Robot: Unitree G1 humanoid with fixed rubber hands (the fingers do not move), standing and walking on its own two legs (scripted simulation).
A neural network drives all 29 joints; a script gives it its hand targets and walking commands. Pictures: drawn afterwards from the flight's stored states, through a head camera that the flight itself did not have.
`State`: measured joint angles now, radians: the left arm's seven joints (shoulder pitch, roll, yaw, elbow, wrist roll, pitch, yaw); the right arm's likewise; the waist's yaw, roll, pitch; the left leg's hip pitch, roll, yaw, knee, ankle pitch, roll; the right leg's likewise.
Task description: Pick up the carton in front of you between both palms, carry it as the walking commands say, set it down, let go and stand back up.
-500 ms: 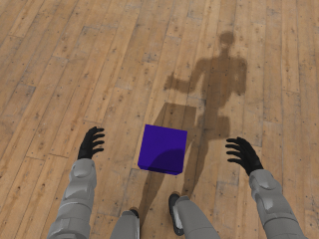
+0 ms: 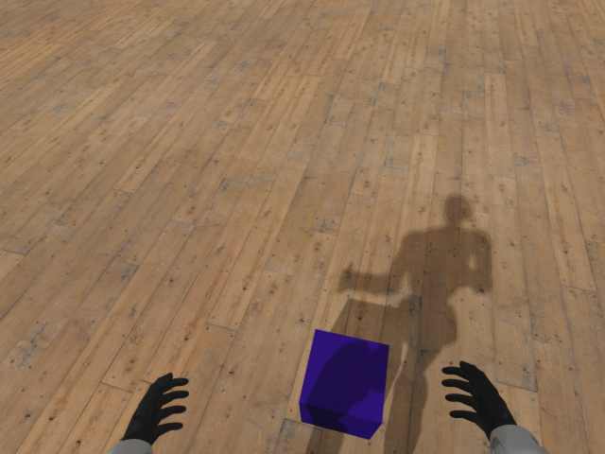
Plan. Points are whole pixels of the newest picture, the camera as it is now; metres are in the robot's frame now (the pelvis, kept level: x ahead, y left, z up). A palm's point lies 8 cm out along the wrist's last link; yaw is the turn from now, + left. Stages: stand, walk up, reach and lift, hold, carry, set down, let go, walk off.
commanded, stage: let go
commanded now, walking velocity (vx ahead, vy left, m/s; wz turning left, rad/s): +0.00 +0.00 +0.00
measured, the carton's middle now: (343, 385) +0.37 -0.09 -0.65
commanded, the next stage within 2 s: stand in 0.36 s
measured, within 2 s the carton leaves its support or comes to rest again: neither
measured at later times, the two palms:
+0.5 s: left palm out of the picture +0.13 +0.24 -0.08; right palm (540, 438) +0.15 -0.29 -0.08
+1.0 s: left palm out of the picture +0.11 +0.27 -0.09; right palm (557, 448) +0.14 -0.32 -0.10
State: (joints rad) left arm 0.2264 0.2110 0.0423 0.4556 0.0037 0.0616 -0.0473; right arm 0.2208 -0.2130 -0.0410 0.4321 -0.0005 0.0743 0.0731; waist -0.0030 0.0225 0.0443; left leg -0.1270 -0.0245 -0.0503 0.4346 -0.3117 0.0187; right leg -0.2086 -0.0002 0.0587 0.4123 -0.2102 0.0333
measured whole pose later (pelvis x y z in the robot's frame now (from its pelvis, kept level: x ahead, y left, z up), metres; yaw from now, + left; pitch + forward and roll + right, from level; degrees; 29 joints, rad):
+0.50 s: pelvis -0.01 -0.03 -0.01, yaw +1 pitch -1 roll +0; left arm 0.20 0.27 0.04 0.64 0.05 0.04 0.01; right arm 0.21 -0.30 -0.04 0.55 -0.04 0.07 -0.01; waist 0.00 0.04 0.02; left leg -0.16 0.00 -0.07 0.53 -0.35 -0.02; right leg -0.24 0.03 0.03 0.52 -0.26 0.00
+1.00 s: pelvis +0.01 -0.03 +0.00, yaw +2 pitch -1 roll +0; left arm 0.15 0.32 0.04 0.86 0.03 0.00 0.02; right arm 0.19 -0.36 -0.02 0.78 -0.03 0.00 -0.03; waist 0.01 0.04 0.01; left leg -0.11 0.01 -0.09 0.46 -0.33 -0.03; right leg -0.20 0.02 0.01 0.48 -0.27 -0.01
